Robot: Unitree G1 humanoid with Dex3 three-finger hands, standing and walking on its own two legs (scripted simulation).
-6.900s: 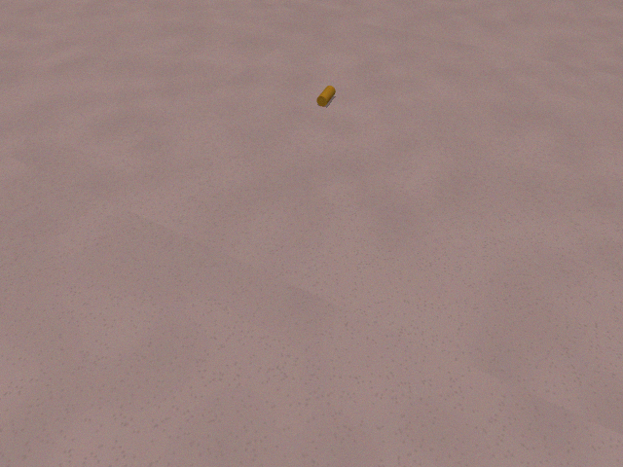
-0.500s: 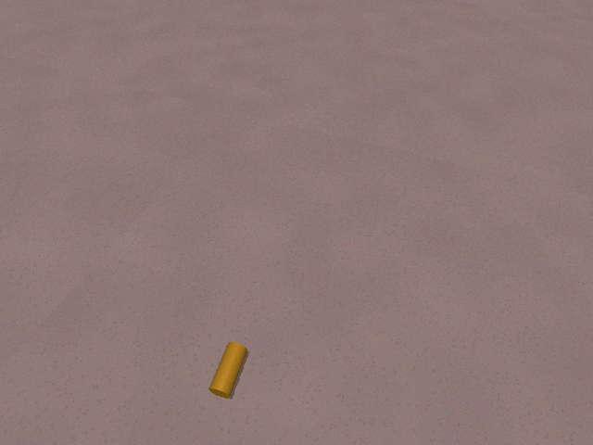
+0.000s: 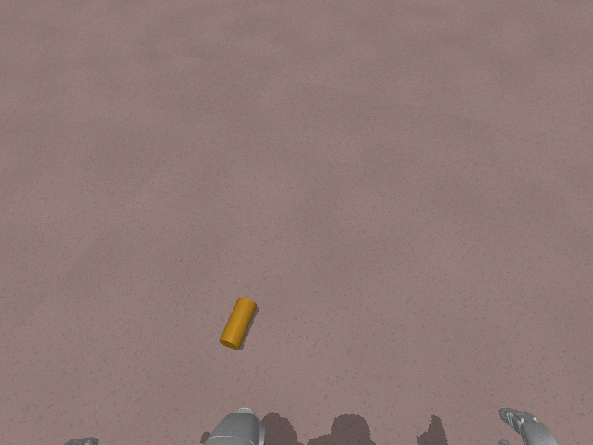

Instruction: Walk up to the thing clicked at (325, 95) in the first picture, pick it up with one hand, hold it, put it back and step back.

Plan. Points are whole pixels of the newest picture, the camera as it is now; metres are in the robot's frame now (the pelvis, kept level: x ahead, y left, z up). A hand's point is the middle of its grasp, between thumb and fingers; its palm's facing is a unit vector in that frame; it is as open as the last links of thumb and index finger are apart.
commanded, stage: walk up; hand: left
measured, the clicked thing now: (238, 322) +0.52 +0.24 -0.72
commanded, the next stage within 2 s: stand in 1.70 s
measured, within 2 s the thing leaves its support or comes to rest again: neither
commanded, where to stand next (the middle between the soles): +0.09 +0.01 m, yaw -1 degrees
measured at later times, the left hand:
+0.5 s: hand out of the picture +0.06 +0.28 -0.13, palm faces +0.03 -0.92 -0.39, open 7.4 cm
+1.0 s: hand out of the picture +0.10 +0.31 -0.15, palm faces +0.03 -0.92 -0.38, open 7.4 cm
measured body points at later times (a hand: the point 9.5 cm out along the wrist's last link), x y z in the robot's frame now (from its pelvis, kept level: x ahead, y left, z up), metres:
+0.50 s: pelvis +0.02 +0.00 +0.01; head +0.04 +0.00 +0.46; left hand +0.06 +0.33 -0.10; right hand +0.11 -0.31 -0.11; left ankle -0.03 +0.13 -0.72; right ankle +0.08 -0.12 -0.71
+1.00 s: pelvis +0.00 +0.03 +0.00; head +0.06 +0.05 +0.45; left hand +0.10 +0.36 -0.12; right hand +0.09 -0.28 -0.12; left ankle +0.00 +0.16 -0.72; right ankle +0.01 -0.11 -0.69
